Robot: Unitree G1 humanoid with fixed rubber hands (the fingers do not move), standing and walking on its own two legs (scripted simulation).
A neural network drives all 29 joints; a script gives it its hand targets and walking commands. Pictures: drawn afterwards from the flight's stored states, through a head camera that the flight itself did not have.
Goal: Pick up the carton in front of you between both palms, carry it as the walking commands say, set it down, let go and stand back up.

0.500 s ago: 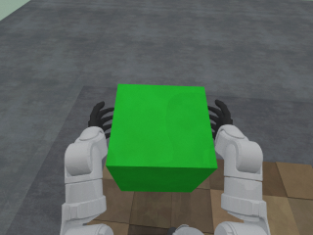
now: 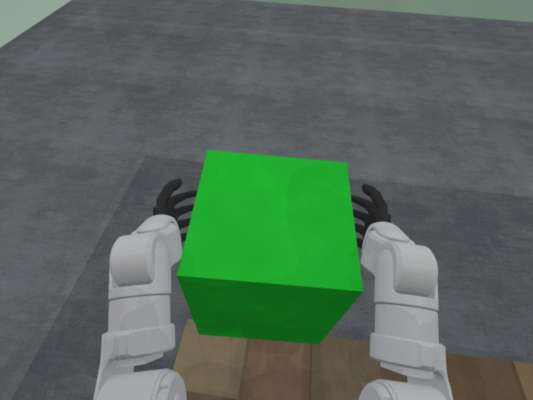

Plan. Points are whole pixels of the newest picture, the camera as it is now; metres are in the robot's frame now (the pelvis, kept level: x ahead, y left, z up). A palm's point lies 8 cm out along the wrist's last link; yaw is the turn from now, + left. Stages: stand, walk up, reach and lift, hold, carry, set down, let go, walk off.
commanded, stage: carry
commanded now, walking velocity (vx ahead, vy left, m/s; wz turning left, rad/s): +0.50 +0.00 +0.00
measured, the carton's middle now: (267, 254) +0.33 +0.00 +0.02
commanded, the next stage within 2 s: none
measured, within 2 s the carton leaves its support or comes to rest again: neither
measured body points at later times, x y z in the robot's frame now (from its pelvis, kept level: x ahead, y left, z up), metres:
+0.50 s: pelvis +0.29 -0.05 -0.02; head +0.29 -0.07 +0.43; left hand +0.61 +0.12 +0.06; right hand +0.63 -0.18 +0.06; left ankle +0.29 +0.08 -0.66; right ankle +0.28 -0.12 -0.75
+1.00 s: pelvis +0.60 +0.01 -0.04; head +0.63 +0.02 +0.41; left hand +0.94 +0.15 +0.03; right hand +0.93 -0.16 +0.04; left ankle +0.57 +0.06 -0.77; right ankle +0.64 -0.13 -0.69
